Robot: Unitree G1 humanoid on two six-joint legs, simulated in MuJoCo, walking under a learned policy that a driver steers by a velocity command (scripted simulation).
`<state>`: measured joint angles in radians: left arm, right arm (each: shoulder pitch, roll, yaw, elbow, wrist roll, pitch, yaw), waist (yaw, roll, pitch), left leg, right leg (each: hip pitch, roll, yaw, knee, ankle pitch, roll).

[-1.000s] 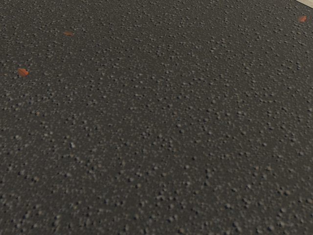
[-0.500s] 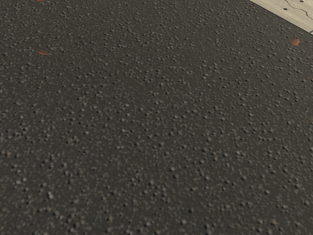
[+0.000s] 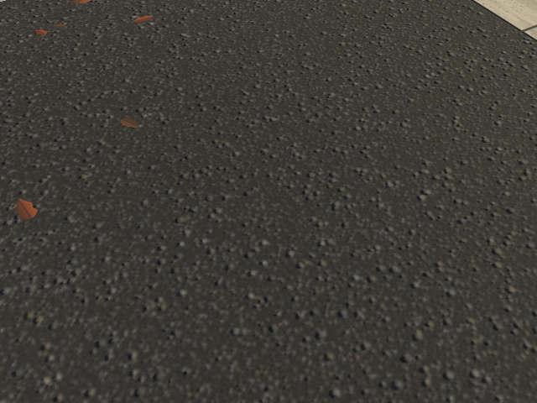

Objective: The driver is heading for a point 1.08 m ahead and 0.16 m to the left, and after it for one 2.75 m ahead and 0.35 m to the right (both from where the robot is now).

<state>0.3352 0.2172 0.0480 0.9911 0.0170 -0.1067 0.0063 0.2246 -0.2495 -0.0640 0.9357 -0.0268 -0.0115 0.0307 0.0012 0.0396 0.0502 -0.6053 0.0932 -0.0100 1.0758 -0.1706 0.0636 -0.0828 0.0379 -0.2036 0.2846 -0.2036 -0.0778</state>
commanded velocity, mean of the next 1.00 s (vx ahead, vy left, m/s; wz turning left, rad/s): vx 0.36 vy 0.00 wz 0.22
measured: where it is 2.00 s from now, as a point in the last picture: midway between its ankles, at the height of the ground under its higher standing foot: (244, 353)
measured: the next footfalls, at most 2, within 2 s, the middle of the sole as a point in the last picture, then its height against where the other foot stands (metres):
left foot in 0.28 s outside the picture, level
right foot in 0.78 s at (264, 362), level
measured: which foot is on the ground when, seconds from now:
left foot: up 0.00-0.26, down 0.28-0.80, up 0.82-1.00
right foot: down 0.00-0.28, up 0.30-0.76, down 0.78-1.00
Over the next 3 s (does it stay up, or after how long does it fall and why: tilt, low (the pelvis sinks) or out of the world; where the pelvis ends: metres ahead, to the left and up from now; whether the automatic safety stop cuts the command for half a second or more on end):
stays up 1.19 0.12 -0.01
